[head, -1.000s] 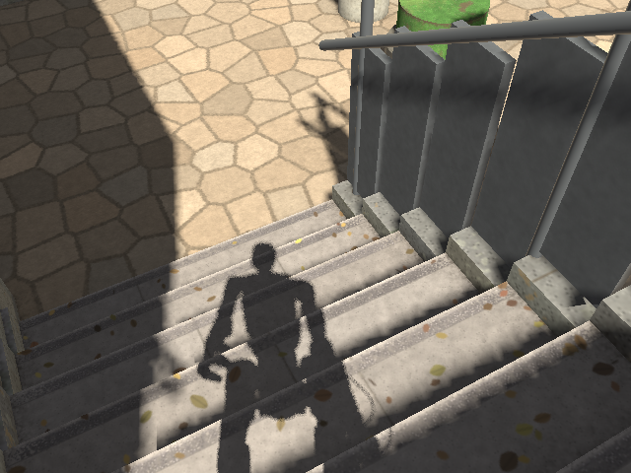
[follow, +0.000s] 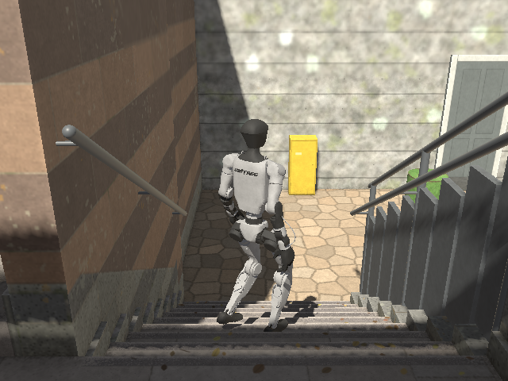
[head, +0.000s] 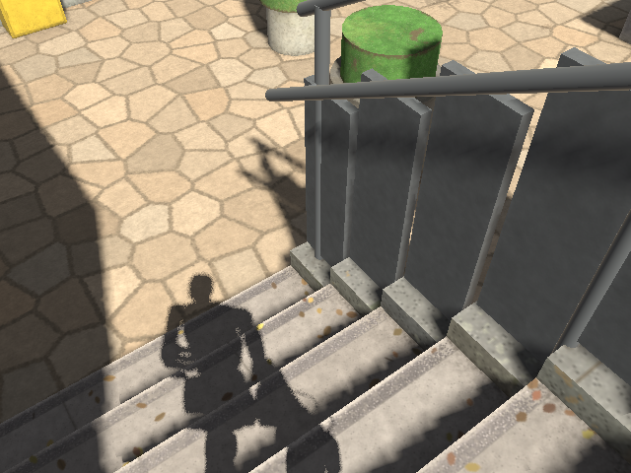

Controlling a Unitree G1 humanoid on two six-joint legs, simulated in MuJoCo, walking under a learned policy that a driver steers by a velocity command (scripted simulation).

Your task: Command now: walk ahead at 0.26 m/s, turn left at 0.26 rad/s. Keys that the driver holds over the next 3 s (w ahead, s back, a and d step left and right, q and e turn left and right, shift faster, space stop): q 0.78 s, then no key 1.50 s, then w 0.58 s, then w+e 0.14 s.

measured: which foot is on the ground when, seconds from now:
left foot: up 0.00-0.32, down 0.34-0.86, up 0.88-1.00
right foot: down 0.00-0.36, up 0.38-0.82, down 0.84-1.00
